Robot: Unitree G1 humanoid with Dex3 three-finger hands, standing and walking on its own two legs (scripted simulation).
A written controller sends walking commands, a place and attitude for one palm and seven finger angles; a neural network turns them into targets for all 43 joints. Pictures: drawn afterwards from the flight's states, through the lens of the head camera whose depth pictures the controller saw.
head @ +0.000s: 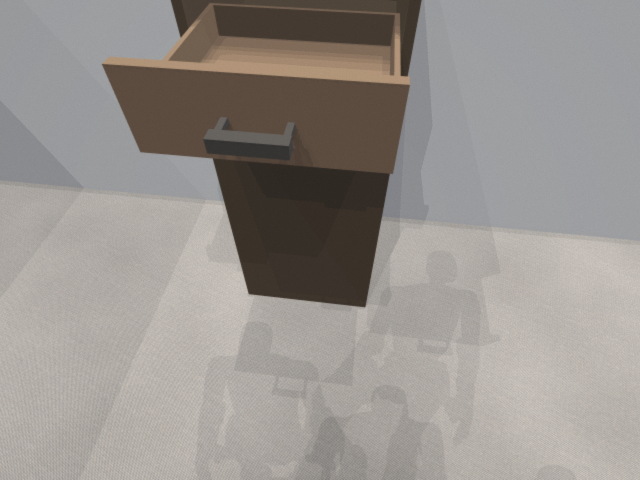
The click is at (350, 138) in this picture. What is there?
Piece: drawer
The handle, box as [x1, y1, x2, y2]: [203, 117, 294, 159]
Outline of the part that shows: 203,138 208,153 289,159 292,150 291,139 294,131 294,123 287,123 283,135 226,130 225,128 228,123 227,117 220,117 215,127 213,129 208,129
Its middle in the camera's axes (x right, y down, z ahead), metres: -0.09 -0.14 +0.51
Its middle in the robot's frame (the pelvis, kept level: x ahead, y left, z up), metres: +0.50 +0.12 +0.17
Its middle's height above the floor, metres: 0.95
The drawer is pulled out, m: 0.28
